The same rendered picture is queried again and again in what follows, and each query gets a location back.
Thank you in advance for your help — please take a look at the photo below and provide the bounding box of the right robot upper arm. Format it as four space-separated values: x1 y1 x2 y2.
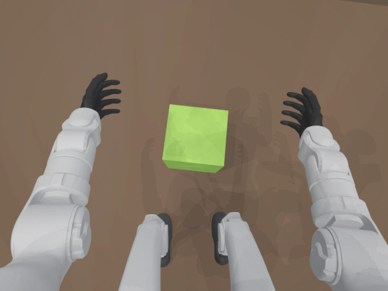
310 226 388 291

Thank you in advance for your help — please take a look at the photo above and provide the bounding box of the right robot forearm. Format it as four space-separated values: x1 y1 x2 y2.
298 125 388 247

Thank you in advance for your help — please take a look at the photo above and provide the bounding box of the right robot hand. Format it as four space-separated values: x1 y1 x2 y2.
280 87 323 138

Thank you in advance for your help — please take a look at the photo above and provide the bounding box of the left robot forearm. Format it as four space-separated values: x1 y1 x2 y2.
10 108 101 257

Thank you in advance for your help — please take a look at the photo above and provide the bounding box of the left robot thigh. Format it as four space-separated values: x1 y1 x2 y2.
118 221 168 291

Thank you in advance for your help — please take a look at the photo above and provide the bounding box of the left robot upper arm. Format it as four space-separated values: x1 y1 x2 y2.
0 204 92 291

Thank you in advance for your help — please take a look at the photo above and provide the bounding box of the robot left foot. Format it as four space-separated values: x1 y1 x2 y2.
158 213 172 267

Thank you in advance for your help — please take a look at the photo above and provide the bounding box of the carton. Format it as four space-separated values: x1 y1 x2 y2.
162 104 229 173

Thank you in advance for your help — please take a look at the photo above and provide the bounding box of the left robot hand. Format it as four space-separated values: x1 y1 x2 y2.
80 73 121 119

